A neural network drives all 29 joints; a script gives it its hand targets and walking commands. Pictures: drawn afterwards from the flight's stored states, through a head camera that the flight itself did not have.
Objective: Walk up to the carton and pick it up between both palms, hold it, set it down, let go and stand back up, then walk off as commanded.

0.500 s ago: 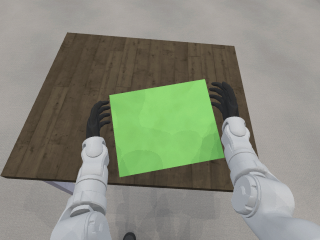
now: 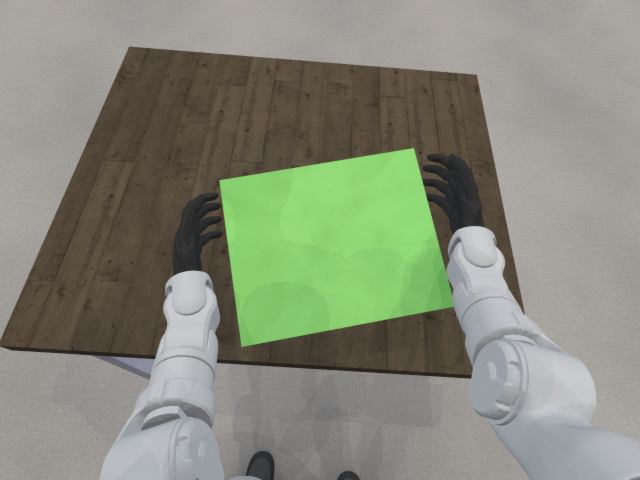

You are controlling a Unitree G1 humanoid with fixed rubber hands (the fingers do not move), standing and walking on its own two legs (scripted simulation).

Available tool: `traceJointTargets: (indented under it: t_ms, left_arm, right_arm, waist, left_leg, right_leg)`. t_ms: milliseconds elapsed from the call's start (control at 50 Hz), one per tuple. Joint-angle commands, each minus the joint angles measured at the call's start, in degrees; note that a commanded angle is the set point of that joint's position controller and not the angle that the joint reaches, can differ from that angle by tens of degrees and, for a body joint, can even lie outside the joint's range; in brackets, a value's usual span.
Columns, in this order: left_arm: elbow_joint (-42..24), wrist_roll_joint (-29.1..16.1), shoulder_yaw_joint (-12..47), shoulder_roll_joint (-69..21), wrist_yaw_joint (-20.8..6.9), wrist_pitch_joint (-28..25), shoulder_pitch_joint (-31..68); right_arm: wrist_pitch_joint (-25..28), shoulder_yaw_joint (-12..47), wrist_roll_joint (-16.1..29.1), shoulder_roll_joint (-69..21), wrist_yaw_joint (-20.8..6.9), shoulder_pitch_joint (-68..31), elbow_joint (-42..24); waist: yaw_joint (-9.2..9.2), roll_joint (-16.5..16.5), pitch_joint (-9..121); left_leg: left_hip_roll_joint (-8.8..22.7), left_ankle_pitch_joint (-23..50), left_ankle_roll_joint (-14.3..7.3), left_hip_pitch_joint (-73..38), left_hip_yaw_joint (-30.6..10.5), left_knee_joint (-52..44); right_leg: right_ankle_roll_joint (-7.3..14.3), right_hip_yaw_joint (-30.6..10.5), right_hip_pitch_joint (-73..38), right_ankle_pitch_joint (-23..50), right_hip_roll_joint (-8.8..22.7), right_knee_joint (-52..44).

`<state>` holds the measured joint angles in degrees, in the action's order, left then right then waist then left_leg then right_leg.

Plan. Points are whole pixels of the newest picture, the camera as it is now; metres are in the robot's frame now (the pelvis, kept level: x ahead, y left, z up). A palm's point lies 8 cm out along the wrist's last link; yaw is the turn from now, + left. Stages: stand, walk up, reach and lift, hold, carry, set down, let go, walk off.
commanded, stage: set down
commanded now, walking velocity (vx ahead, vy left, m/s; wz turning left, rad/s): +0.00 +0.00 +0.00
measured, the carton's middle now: (331, 252) +0.41 +0.04 -0.07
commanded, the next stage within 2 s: none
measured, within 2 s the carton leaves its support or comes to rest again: rests again in 1.26 s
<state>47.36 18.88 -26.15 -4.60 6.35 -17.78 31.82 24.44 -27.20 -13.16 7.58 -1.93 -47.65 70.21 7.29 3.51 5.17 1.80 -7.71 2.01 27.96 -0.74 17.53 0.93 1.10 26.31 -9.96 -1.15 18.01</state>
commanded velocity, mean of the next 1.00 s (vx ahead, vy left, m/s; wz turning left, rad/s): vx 0.00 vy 0.00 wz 0.00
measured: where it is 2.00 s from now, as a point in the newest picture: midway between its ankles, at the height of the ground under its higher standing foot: outside the picture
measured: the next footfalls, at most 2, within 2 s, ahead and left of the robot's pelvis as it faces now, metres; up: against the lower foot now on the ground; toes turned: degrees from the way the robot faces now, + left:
none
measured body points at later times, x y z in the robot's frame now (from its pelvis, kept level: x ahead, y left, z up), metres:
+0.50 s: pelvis +0.01 +0.00 +0.00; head +0.14 +0.02 +0.43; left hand +0.37 +0.21 -0.02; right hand +0.47 -0.14 +0.01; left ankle -0.02 +0.14 -0.74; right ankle -0.04 -0.10 -0.74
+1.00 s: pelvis +0.02 +0.00 -0.01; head +0.17 +0.02 +0.41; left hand +0.38 +0.21 -0.05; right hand +0.49 -0.14 -0.02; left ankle -0.02 +0.14 -0.74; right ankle -0.04 -0.10 -0.74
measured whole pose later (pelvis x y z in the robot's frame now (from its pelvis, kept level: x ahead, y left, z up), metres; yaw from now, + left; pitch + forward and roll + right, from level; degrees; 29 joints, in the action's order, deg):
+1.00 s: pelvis +0.02 +0.00 -0.01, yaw +0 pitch +30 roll +0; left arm 55.5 17.3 -27.9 -4.7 6.8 -32.2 33.9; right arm 32.6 -22.9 -13.2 11.6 -0.4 -49.9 76.8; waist 6.9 3.5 10.3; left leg 1.8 -7.7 1.4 40.8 -0.3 20.3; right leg 0.9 1.1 37.9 -9.2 -1.1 18.2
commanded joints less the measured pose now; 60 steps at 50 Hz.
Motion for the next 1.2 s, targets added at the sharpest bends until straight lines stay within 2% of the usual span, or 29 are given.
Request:
traceJointTargets:
  t_ms: [0, 260, 320, 560, 740, 840, 880, 940, 1000, 1060, 1120, 1180]
  left_arm:
    - [5.0, 0.6, 9.3, -22.6, -6.5, -3.4, 22.0]
    - [7.7, 1.1, 8.0, -22.4, -6.8, -5.1, 19.6]
    - [8.2, 1.0, 8.2, -22.5, -6.9, -5.5, 18.8]
    - [11.7, 0.9, 7.9, -22.8, -7.1, -8.6, 16.4]
    - [15.8, 1.1, 8.0, -23.0, -7.2, -11.6, 14.7]
    - [18.5, 1.1, 8.6, -23.3, -7.6, -13.3, 13.9]
    - [18.7, 1.0, 9.2, -24.2, -7.4, -14.1, 14.4]
    - [19.9, 1.1, 9.4, -24.4, -7.3, -14.7, 14.5]
    - [21.4, 0.8, 8.0, -19.8, -6.7, -15.1, 14.5]
    - [20.4, 1.4, 6.4, -19.1, -5.7, -15.2, 13.9]
    - [20.2, 0.7, 5.0, -14.2, -4.1, -14.9, 13.3]
    - [18.5, -0.9, 3.7, -8.8, -2.2, -14.2, 14.2]
  right_arm:
    - [3.0, 10.7, -9.8, -24.2, -8.0, -22.4, 6.6]
    - [4.5, 11.3, -10.0, -24.6, -7.9, -21.2, 7.6]
    - [4.8, 11.2, -10.1, -24.6, -7.9, -20.5, 8.3]
    - [7.5, 13.0, -10.1, -25.1, -7.7, -19.8, 10.2]
    - [10.4, 15.2, -10.2, -26.5, -7.1, -18.8, 11.7]
    - [11.9, 17.2, -10.5, -27.2, -6.5, -17.4, 12.8]
    - [12.6, 16.9, -10.6, -27.7, -6.3, -17.1, 14.1]
    - [13.1, 17.8, -10.1, -28.0, -6.3, -16.9, 15.2]
    - [13.0, 16.4, -8.8, -21.8, -6.4, -16.3, 17.7]
    - [12.5, 14.6, -7.7, -20.5, -6.4, -16.2, 19.5]
    - [11.9, 14.2, -4.2, -14.4, -6.1, -16.8, 20.5]
    - [11.1, 13.4, -0.6, -7.5, -5.4, -18.7, 21.5]
  waist:
    - [2.56, -0.8, 31.3]
    - [2.83, 0.0, 30.7]
    - [2.39, -0.1, 30.6]
    - [3.01, 0.6, 32.3]
    - [3.20, 2.0, 32.9]
    - [2.76, 3.4, 33.1]
    - [1.98, 2.8, 33.7]
    - [2.19, 2.3, 33.2]
    - [2.47, 1.0, 33.2]
    - [3.12, 0.1, 31.8]
    - [4.22, -1.5, 32.7]
    - [5.06, -3.1, 34.2]
  left_leg:
    - [1.0, 35.1, 0.2, -10.0, 7.1, 8.2]
    - [0.7, 35.0, -0.5, -7.1, 7.2, 9.0]
    - [0.7, 34.5, -0.6, -6.4, 7.1, 9.0]
    - [0.7, 35.4, -0.8, -2.8, 7.0, 9.8]
    - [-0.6, 31.5, -2.1, 7.8, 8.2, 9.1]
    - [-1.5, 26.5, -3.2, 17.0, 8.9, 7.4]
    - [-1.4, 26.5, -3.1, 18.2, 8.7, 7.2]
    - [-1.3, 27.2, -3.1, 18.4, 8.4, 7.6]
    - [-0.8, 30.7, -2.3, 13.2, 8.3, 8.9]
    - [-0.2, 34.9, -1.8, 6.8, 7.6, 10.5]
    - [0.7, 38.7, -0.6, 0.6, 7.0, 11.9]
    - [2.0, 44.7, 0.5, -8.1, 5.4, 14.0]
  right_leg:
    - [-0.2, 3.6, -6.7, 19.4, 0.4, 2.2]
    - [-0.4, 3.1, -6.3, 21.5, 0.5, 3.3]
    - [-0.4, 3.0, -6.4, 22.1, 0.6, 3.6]
    - [-0.5, 2.6, -5.9, 25.5, 0.5, 5.4]
    - [-0.9, 1.5, -11.1, 33.6, 1.4, 8.9]
    - [-1.5, 0.6, -16.9, 42.2, 2.5, 12.1]
    - [-1.5, 0.9, -16.6, 43.0, 2.4, 13.0]
    - [-1.6, 0.7, -15.7, 44.1, 2.5, 13.4]
    - [-1.0, 1.2, -10.7, 38.7, 1.4, 12.1]
    - [-0.6, 1.7, -4.1, 31.8, 0.4, 9.7]
    - [-0.1, 1.9, 0.6, 26.4, -0.9, 7.8]
    - [0.1, 2.6, 9.5, 17.6, -2.4, 5.3]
